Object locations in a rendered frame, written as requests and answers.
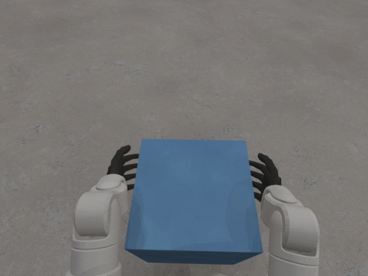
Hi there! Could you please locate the right robot forearm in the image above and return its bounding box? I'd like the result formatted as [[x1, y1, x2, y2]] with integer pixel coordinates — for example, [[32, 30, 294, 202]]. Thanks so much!
[[260, 185, 320, 276]]

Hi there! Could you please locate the right robot hand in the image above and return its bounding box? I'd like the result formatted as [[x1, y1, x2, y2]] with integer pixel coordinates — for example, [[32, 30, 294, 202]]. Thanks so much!
[[249, 153, 281, 202]]

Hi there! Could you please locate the carton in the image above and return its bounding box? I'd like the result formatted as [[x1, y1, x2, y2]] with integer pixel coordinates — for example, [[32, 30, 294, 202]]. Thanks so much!
[[124, 139, 263, 265]]

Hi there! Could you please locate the left robot hand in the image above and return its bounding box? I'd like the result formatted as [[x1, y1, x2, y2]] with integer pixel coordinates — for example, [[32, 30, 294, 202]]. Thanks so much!
[[107, 145, 139, 190]]

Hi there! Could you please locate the left robot forearm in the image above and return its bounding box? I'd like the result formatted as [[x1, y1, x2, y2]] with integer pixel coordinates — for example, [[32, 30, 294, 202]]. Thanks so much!
[[65, 174, 129, 276]]

